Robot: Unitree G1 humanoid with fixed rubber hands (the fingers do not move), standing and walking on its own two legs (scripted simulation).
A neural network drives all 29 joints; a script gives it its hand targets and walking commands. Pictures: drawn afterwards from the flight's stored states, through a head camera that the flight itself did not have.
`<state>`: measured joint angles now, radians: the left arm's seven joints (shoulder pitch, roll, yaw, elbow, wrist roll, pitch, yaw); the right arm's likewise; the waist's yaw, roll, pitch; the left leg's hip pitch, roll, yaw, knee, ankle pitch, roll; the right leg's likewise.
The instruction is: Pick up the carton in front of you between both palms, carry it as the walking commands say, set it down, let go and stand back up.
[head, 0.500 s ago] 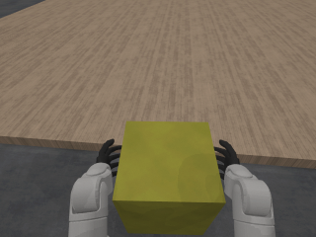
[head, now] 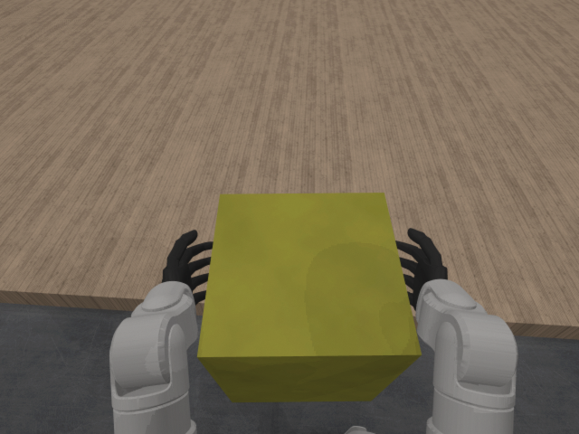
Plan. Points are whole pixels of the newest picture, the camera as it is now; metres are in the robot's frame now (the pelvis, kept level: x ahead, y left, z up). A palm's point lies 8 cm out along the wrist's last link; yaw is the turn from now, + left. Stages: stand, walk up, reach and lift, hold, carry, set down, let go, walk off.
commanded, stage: carry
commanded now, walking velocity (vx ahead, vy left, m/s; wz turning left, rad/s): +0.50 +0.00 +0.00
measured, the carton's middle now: (301, 306) +0.30 -0.01 +0.03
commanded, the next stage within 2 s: none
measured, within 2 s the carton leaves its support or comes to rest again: neither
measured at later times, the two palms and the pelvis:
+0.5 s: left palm (205, 81) +0.69 +0.15 +0.16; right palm (363, 78) +0.70 -0.15 +0.16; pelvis +0.32 -0.02 +0.00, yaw +1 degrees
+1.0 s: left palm (225, 21) +1.05 +0.14 +0.14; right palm (341, 17) +1.04 -0.16 +0.15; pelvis +0.66 +0.00 +0.00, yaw +2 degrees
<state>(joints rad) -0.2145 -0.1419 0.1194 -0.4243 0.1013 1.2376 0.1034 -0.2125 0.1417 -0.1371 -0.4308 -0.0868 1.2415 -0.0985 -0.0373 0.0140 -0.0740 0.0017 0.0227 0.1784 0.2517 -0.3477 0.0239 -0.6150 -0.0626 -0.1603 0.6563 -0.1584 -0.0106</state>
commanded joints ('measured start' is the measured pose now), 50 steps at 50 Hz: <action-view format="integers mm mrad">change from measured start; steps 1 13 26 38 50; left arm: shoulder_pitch -509 -967 -1311 -1336 -1177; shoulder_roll -815 -757 -817 -902 -759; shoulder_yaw -704 -680 -508 -415 -552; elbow -113 35 397 281 316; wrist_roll -381 -516 -514 -374 -353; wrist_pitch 9 81 80 58 50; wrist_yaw -209 -236 -221 -140 -147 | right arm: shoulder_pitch -528 -914 -1306 -1454 -1273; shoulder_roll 785 728 809 988 833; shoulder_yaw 727 652 535 502 594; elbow -120 86 403 203 297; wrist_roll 438 404 445 520 505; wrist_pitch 15 78 86 61 64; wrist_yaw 258 194 168 196 233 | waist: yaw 17 75 93 -41 103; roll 165 -96 -171 61 233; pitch -163 -357 -285 -523 -482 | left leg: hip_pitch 66 -620 -582 359 8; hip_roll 183 70 -40 261 165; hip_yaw -45 -158 11 -437 -70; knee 13 930 361 196 299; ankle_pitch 799 66 280 640 1521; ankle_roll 76 27 68 210 135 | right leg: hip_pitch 165 656 742 -294 215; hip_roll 66 -228 -130 43 166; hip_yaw -91 280 35 136 -137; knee -137 -371 -188 869 307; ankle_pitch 148 148 601 -229 -114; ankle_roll -25 -154 -143 -59 -125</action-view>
